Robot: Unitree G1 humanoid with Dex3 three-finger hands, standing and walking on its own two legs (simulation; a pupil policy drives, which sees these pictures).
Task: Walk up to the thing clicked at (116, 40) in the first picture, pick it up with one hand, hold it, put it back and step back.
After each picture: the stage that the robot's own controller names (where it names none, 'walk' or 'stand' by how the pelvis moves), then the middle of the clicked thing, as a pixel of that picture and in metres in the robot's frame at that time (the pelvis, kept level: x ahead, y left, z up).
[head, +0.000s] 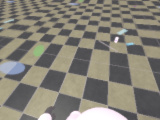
stand; (116, 39) +1.82 -0.54 -0.72
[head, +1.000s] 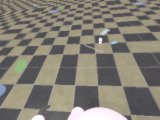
walk; (100, 40) +1.75 -0.03 -0.70
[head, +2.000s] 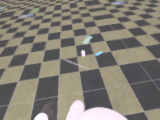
walk; (83, 53) +1.22 +0.26 -0.71
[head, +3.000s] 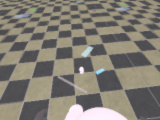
walk; (81, 70) +0.79 +0.20 -0.70
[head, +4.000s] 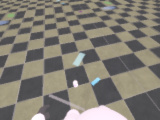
walk; (75, 83) +0.54 +0.21 -0.71
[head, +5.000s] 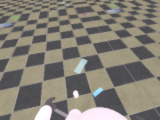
stand; (75, 94) +0.39 +0.21 -0.70
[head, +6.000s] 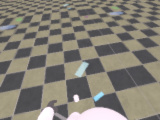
stand; (76, 98) +0.35 +0.20 -0.72
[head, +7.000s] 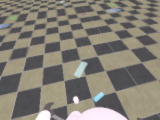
stand; (76, 100) +0.31 +0.19 -0.71
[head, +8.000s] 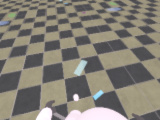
stand; (76, 97) +0.32 +0.19 -0.72
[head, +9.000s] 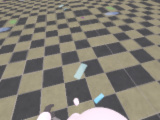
stand; (76, 101) +0.31 +0.19 -0.72
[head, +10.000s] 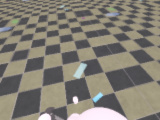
stand; (75, 100) +0.34 +0.21 -0.73
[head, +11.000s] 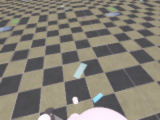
stand; (75, 100) +0.33 +0.21 -0.73
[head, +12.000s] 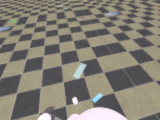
go down; (75, 100) +0.32 +0.21 -0.73
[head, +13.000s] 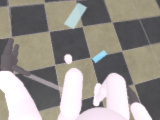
go down; (68, 59) +0.43 +0.21 -0.34
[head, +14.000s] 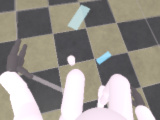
go down; (71, 60) +0.42 +0.21 -0.31
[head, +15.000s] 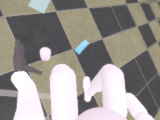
close in; (45, 54) +0.42 +0.25 -0.23
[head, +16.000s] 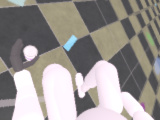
close; (30, 54) +0.42 +0.27 -0.22
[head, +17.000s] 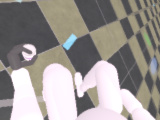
lift; (29, 53) +0.41 +0.27 -0.22
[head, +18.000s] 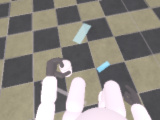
lift; (66, 69) +0.33 +0.19 -0.03
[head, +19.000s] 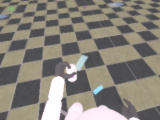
hold; (71, 73) +0.33 +0.16 +0.00
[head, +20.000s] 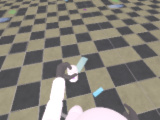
hold; (72, 73) +0.33 +0.15 +0.00
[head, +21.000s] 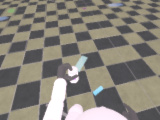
crouch; (73, 74) +0.33 +0.15 -0.01
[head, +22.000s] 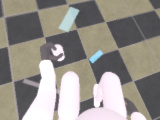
crouch; (58, 53) +0.45 +0.22 -0.10
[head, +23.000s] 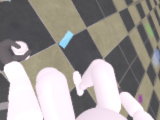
lower; (21, 51) +0.43 +0.28 -0.23
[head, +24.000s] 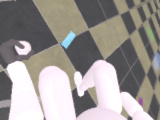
lower; (24, 50) +0.43 +0.28 -0.22
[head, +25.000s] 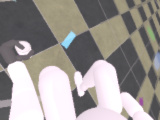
lower; (24, 51) +0.43 +0.28 -0.22
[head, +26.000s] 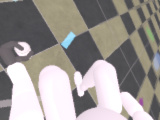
lower; (24, 51) +0.42 +0.28 -0.22
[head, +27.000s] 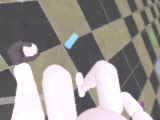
open; (30, 52) +0.41 +0.27 -0.23
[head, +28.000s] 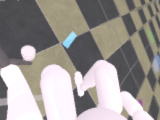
withdraw; (28, 53) +0.41 +0.27 -0.23
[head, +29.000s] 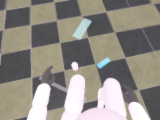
walk; (75, 66) +0.43 +0.19 -0.42
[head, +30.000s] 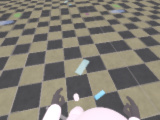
stand; (76, 97) +0.35 +0.17 -0.66
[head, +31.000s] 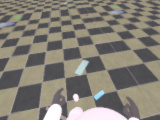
stand; (75, 97) +0.36 +0.18 -0.67
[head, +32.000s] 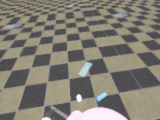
stand; (79, 98) +0.37 +0.17 -0.72
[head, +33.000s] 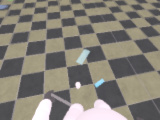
walk; (78, 85) +0.42 +0.14 -0.70
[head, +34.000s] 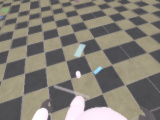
walk; (78, 74) +0.60 +0.22 -0.69
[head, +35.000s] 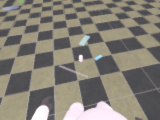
stand; (80, 58) +0.94 +0.22 -0.70
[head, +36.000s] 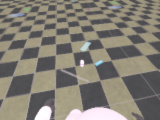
stand; (82, 63) +0.96 +0.19 -0.72
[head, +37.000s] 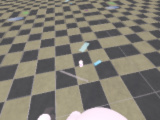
stand; (81, 63) +0.98 +0.21 -0.72
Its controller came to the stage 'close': yes
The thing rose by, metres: 0.72
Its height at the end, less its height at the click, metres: +0.00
